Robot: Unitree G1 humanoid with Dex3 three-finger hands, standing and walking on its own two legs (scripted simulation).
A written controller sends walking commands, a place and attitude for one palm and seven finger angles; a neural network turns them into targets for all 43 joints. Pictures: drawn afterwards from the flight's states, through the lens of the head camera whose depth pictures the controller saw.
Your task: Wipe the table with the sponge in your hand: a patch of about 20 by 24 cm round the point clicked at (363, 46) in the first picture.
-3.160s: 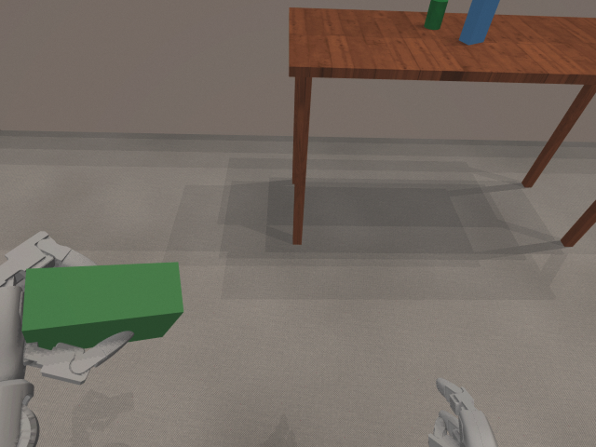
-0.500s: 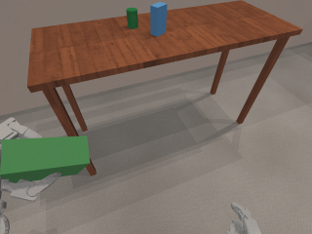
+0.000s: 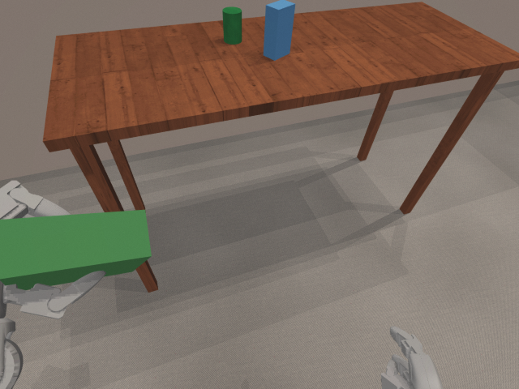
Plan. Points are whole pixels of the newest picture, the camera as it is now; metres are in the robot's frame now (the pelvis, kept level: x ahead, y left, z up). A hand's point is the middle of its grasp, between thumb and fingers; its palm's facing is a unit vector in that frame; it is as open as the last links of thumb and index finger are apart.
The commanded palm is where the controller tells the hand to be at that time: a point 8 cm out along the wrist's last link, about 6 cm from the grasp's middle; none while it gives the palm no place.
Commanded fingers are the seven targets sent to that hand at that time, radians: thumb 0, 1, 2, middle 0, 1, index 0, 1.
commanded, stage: take the last steps up to it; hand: left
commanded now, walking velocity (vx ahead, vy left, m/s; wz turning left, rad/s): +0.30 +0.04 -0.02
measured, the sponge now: (100, 248) +0.24 +0.21 +0.16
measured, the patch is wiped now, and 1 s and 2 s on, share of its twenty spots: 0.00 0.00 0.00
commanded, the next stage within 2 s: come to a stop and stand still in 1.16 s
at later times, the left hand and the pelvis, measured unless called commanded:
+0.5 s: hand (117, 187) +0.31 +0.21 +0.18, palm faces +0.38 -0.81 -0.44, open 9.5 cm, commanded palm +0.25 +0.26 +0.19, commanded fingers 0.00 0.10 1.30 -1.20 -1.60 -1.20 -1.60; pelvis +0.10 -0.03 +0.01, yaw +1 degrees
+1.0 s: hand (151, 124) +0.44 +0.20 +0.18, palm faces +0.40 -0.78 -0.48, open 9.5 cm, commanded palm +0.38 +0.25 +0.19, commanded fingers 0.00 0.10 1.30 -1.20 -1.60 -1.20 -1.60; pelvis +0.22 -0.03 +0.00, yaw +0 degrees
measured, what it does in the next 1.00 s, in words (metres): walks ahead: right foot, then left foot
